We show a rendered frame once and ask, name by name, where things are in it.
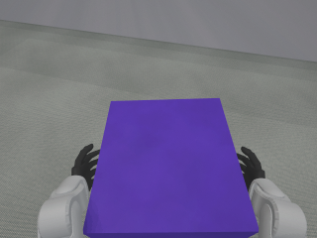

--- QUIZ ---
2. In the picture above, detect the right robot forearm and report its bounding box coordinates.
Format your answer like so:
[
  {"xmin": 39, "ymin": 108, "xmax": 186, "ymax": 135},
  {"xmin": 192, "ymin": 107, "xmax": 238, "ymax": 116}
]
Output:
[{"xmin": 248, "ymin": 178, "xmax": 307, "ymax": 238}]

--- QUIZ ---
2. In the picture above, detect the left robot hand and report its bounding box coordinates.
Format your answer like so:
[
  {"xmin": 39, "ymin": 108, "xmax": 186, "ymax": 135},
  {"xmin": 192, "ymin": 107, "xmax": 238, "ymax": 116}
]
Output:
[{"xmin": 71, "ymin": 144, "xmax": 100, "ymax": 191}]

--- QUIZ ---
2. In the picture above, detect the right robot hand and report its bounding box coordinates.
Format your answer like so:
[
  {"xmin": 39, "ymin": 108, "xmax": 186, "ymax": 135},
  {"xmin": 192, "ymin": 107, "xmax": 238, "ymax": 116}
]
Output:
[{"xmin": 237, "ymin": 147, "xmax": 265, "ymax": 191}]

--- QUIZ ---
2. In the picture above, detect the carton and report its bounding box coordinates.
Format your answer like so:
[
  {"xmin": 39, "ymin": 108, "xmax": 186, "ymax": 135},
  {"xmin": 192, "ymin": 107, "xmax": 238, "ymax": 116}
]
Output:
[{"xmin": 83, "ymin": 98, "xmax": 259, "ymax": 238}]

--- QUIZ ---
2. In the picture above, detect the left robot forearm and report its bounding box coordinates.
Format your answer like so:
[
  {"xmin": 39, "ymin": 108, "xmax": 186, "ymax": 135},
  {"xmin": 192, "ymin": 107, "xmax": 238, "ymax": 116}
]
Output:
[{"xmin": 37, "ymin": 175, "xmax": 89, "ymax": 238}]

